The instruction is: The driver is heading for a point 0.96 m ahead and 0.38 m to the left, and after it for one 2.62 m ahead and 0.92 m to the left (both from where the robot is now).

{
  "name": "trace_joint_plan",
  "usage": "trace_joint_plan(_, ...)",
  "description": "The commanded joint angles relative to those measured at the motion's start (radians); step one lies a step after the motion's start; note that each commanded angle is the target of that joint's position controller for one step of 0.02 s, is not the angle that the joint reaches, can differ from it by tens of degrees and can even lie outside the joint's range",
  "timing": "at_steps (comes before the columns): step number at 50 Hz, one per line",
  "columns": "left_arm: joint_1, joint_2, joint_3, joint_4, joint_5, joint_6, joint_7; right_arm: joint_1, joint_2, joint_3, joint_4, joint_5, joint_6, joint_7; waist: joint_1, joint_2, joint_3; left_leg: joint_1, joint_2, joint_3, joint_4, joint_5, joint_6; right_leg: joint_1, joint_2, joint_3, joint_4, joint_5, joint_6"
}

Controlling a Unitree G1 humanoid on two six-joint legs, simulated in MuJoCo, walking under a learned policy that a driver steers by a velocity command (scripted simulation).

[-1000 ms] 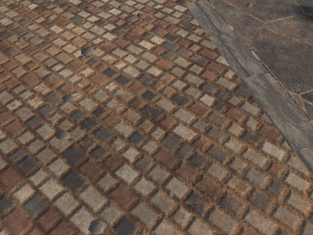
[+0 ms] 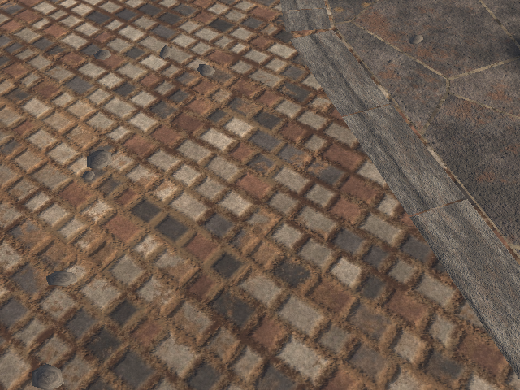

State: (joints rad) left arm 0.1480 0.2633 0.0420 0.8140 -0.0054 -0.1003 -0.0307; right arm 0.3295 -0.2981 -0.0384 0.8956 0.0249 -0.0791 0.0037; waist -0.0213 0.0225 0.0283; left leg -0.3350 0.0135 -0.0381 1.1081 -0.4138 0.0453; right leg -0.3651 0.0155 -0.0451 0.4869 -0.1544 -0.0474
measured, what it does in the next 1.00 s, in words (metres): walks ahead, turning left: left foot, then right foot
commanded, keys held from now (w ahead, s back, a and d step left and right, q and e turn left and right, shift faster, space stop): w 0.02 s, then w+q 0.98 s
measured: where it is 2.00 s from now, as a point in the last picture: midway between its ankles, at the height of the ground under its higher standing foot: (123, 238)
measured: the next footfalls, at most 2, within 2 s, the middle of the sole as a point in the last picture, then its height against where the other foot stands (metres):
left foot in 0.44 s outside the picture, level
right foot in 0.92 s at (253, 298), level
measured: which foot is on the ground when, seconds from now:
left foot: up 0.00-0.42, down 0.44-0.94, up 0.96-1.00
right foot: down 0.00-0.44, up 0.46-0.90, down 0.92-1.00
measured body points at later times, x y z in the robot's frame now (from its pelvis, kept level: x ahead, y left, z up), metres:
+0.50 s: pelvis +0.28 +0.06 -0.02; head +0.32 +0.07 +0.43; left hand +0.26 +0.34 -0.15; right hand +0.51 -0.16 -0.11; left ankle +0.36 +0.14 -0.74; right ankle +0.11 -0.10 -0.66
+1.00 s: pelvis +0.56 +0.10 -0.01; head +0.59 +0.11 +0.44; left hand +0.63 +0.42 -0.08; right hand +0.75 -0.13 -0.12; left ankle +0.38 +0.15 -0.67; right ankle +0.69 +0.04 -0.74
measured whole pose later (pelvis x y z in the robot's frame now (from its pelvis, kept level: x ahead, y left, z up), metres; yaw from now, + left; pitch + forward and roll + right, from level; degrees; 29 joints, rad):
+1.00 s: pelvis +0.56 +0.10 -0.01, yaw +30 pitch +2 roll -1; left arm 0.08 0.27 0.05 0.70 0.01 -0.12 -0.01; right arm 0.37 -0.30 -0.07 0.74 0.03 -0.03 -0.02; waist -0.05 0.03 0.01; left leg -0.28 -0.08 -0.17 1.03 -0.49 0.04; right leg -0.42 0.04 0.00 0.53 -0.15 -0.02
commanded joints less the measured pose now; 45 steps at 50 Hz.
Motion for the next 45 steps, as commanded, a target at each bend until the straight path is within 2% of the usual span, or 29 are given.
trace_joint_plan(1, 0.077, 0.105, 0.025, -0.024, 0.014, -0.006, 0.003, -0.051, -0.104, -0.029, -0.088, -0.008, -0.022, -0.001, 0.036, -0.098, -0.072, -0.328, 0.122, -0.043, 0.038, 0.131, -0.003, 0.325, -0.262, 0.344, -0.281, 0.07, -0.17)
trace_joint_plan(3, 0.072, 0.108, 0.028, -0.012, 0.012, -0.016, 0.003, -0.018, -0.064, -0.023, -0.075, -0.002, 0.002, 0.0, 0.013, -0.102, -0.06, -0.291, 0.131, -0.037, 0.005, 0.164, -0.021, 0.267, -0.249, 0.258, -0.328, 0.144, -0.177)
trace_joint_plan(6, 0.1, 0.134, 0.038, 0.018, 0.019, -0.023, 0.016, -0.082, -0.053, -0.023, -0.099, -0.002, 0.019, -0.004, 0.022, -0.077, -0.009, -0.36, 0.123, -0.064, -0.099, 0.271, -0.045, 0.247, -0.247, 0.149, -0.366, 0.23, -0.175)
trace_joint_plan(8, 0.104, 0.139, 0.038, 0.029, 0.019, -0.02, 0.024, -0.122, -0.047, -0.023, -0.114, -0.003, 0.016, 0.0, 0.031, -0.078, 0.004, -0.363, 0.106, -0.067, -0.218, 0.388, -0.046, 0.251, -0.227, 0.074, -0.379, 0.242, -0.153)
trace_joint_plan(11, 0.113, 0.15, 0.037, 0.039, 0.015, -0.018, 0.033, -0.217, -0.027, -0.014, -0.145, -0.007, 0.01, 0.015, 0.065, -0.075, 0.03, -0.314, 0.086, -0.007, -0.389, 0.522, -0.036, 0.253, -0.211, -0.012, -0.402, 0.229, -0.125)
trace_joint_plan(14, 0.169, 0.162, 0.042, 0.069, 0.006, -0.004, 0.039, -0.302, -0.015, -0.008, -0.189, -0.006, 0.009, 0.031, 0.099, -0.057, 0.058, -0.349, 0.077, 0.017, -0.476, 0.525, -0.017, 0.362, -0.249, -0.047, -0.379, 0.261, -0.118)
trace_joint_plan(16, 0.182, 0.17, 0.046, 0.081, -0.001, 0.014, 0.042, -0.336, -0.02, -0.009, -0.219, -0.005, 0.009, 0.045, 0.099, -0.057, 0.064, -0.385, 0.07, 0.032, -0.505, 0.458, 0.004, 0.454, -0.28, -0.062, -0.332, 0.33, -0.107)
trace_joint_plan(17, 0.178, 0.177, 0.049, 0.081, -0.003, 0.023, 0.044, -0.342, -0.026, -0.012, -0.232, -0.005, 0.01, 0.053, 0.091, -0.062, 0.061, -0.385, 0.061, 0.048, -0.513, 0.411, 0.017, 0.489, -0.291, -0.072, -0.297, 0.401, -0.098)
trace_joint_plan(19, 0.153, 0.205, 0.058, 0.068, -0.004, 0.041, 0.054, -0.303, -0.053, -0.026, -0.244, -0.005, 0.014, 0.063, 0.052, -0.094, 0.012, -0.287, 0.008, 0.108, -0.509, 0.307, 0.051, 0.519, -0.295, -0.104, -0.175, 0.711, -0.075)
trace_joint_plan(20, 0.144, 0.217, 0.062, 0.061, -0.003, 0.051, 0.061, -0.23, -0.078, -0.042, -0.235, -0.005, 0.018, 0.063, 0.009, -0.111, -0.04, -0.184, -0.03, 0.136, -0.501, 0.26, 0.072, 0.516, -0.288, -0.119, -0.058, 0.861, -0.062)
trace_joint_plan(21, 0.128, 0.218, 0.061, 0.051, -0.003, 0.061, 0.067, -0.089, -0.119, -0.068, -0.202, -0.002, 0.021, 0.058, -0.07, -0.098, -0.114, 0.008, -0.073, 0.149, -0.546, 0.286, 0.103, 0.456, -0.256, -0.145, 0.134, 0.9, -0.037)
trace_joint_plan(22, 0.135, 0.203, 0.052, 0.03, 0.006, 0.058, 0.073, 0.079, -0.193, -0.102, -0.166, -0.001, 0.028, 0.04, -0.143, -0.02, -0.209, 0.314, -0.008, 0.0, -0.574, 0.3, 0.156, 0.237, -0.214, -0.147, 0.417, 0.674, 0.0)
trace_joint_plan(23, 0.244, 0.043, 0.002, -0.016, 0.038, 0.026, 0.049, 0.091, -0.298, -0.121, -0.166, 0.005, 0.029, 0.028, -0.034, 0.245, -0.3, 0.691, 0.256, -0.538, -0.626, 0.199, 0.344, -0.238, -0.006, -0.096, 0.785, -0.263, 0.067)
trace_joint_plan(24, 0.169, 0.109, 0.008, -0.026, 0.004, -0.021, 0.029, 0.121, -0.228, -0.099, -0.188, -0.001, 0.021, 0.027, -0.091, 0.162, -0.427, 0.782, 0.329, -0.82, -0.789, 0.066, 0.404, -0.387, 0.04, 0.129, 0.928, -0.438, 0.058)
trace_joint_plan(25, 0.063, 0.164, 0.024, -0.059, -0.035, -0.048, 0.018, 0.083, -0.177, -0.086, -0.186, -0.012, 0.013, 0.024, -0.109, 0.107, -0.281, 0.693, 0.295, -0.667, -0.811, 0.114, 0.339, -0.472, -0.023, 0.156, 0.918, -0.348, 0.031)
trace_joint_plan(26, 0.03, 0.155, 0.019, -0.072, -0.031, -0.06, 0.02, 0.018, -0.149, -0.078, -0.197, -0.01, 0.007, 0.023, -0.071, 0.014, -0.189, 0.541, 0.251, -0.536, -0.813, 0.198, 0.297, -0.446, -0.07, 0.146, 0.832, -0.257, 0.018)
trace_joint_plan(27, 0.021, 0.153, 0.024, -0.066, -0.007, -0.059, 0.029, -0.052, -0.12, -0.069, -0.214, -0.011, 0.007, 0.023, -0.027, -0.038, -0.118, 0.385, 0.21, -0.438, -0.827, 0.311, 0.27, -0.381, -0.102, 0.137, 0.736, -0.211, 0.026)
trace_joint_plan(28, 0.038, 0.163, 0.033, -0.065, 0.008, -0.047, 0.032, -0.092, -0.097, -0.059, -0.232, -0.021, 0.006, 0.02, 0.01, -0.021, -0.097, 0.285, 0.182, -0.38, -0.85, 0.396, 0.262, -0.305, -0.124, 0.142, 0.683, -0.18, 0.035)
trace_joint_plan(29, 0.052, 0.157, 0.035, -0.069, 0.014, -0.033, 0.032, -0.108, -0.096, -0.059, -0.241, -0.024, 0.008, 0.018, 0.03, -0.005, -0.084, 0.224, 0.165, -0.361, -0.872, 0.435, 0.263, -0.263, -0.127, 0.139, 0.646, -0.167, 0.048)
trace_joint_plan(31, 0.057, 0.129, 0.032, -0.079, 0.023, -0.012, 0.035, -0.099, -0.115, -0.064, -0.241, -0.016, 0.005, 0.009, 0.043, 0.004, -0.065, 0.141, 0.143, -0.298, -0.892, 0.513, 0.267, -0.239, -0.124, 0.115, 0.556, -0.13, 0.082)
trace_joint_plan(33, -0.012, 0.108, 0.025, -0.108, 0.026, -0.004, 0.039, -0.068, -0.145, -0.074, -0.234, -0.011, 0.006, -0.005, 0.025, 0.008, -0.038, 0.096, 0.113, -0.249, -0.901, 0.53, 0.25, -0.249, -0.107, 0.099, 0.419, -0.017, 0.11)
trace_joint_plan(35, -0.088, 0.087, 0.018, -0.132, 0.024, -0.006, 0.037, -0.04, -0.151, -0.077, -0.226, -0.006, 0.013, -0.014, -0.005, 0.025, -0.029, 0.071, 0.07, -0.209, -0.888, 0.48, 0.21, -0.211, -0.076, 0.094, 0.254, 0.132, 0.117)
trace_joint_plan(37, -0.153, 0.078, 0.013, -0.154, 0.015, -0.011, 0.03, -0.008, -0.151, -0.077, -0.217, -0.004, 0.02, -0.019, -0.036, 0.046, -0.028, 0.06, 0.055, -0.21, -0.874, 0.415, 0.179, -0.156, -0.042, 0.088, 0.127, 0.238, 0.115)
trace_joint_plan(40, -0.215, 0.099, 0.019, -0.185, 0.002, -0.02, 0.019, 0.038, -0.146, -0.077, -0.197, 0.003, 0.028, -0.021, -0.057, 0.062, -0.024, 0.121, 0.083, -0.282, -0.826, 0.355, 0.165, -0.139, -0.021, 0.112, 0.041, 0.246, 0.103)
trace_joint_plan(42, -0.217, 0.124, 0.028, -0.192, 0.0, -0.029, 0.011, 0.048, -0.138, -0.076, -0.194, 0.003, 0.035, -0.025, -0.049, 0.071, -0.028, 0.197, 0.108, -0.347, -0.764, 0.338, 0.157, -0.133, -0.015, 0.133, -0.006, 0.183, 0.084)
trace_joint_plan(44, -0.165, 0.145, 0.041, -0.184, -0.002, -0.039, 0.009, 0.031, -0.14, -0.078, -0.199, -0.001, 0.042, -0.028, -0.015, 0.104, -0.037, 0.229, 0.121, -0.395, -0.701, 0.382, 0.143, -0.067, -0.011, 0.127, -0.029, 0.094, 0.053)
trace_joint_plan(45, -0.082, 0.162, 0.053, -0.163, 0.001, -0.044, 0.013, 0.012, -0.123, -0.072, -0.207, -0.002, 0.044, -0.027, 0.032, 0.106, -0.073, 0.215, 0.089, -0.384, -0.633, 0.433, 0.121, 0.054, -0.009, 0.108, -0.074, 0.105, 0.026)
Keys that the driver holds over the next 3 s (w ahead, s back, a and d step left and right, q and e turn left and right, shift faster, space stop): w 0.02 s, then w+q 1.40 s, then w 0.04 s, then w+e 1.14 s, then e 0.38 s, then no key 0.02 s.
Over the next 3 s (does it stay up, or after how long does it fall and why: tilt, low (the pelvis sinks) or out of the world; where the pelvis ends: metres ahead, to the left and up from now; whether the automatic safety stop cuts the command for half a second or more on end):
stays up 1.39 0.71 -0.01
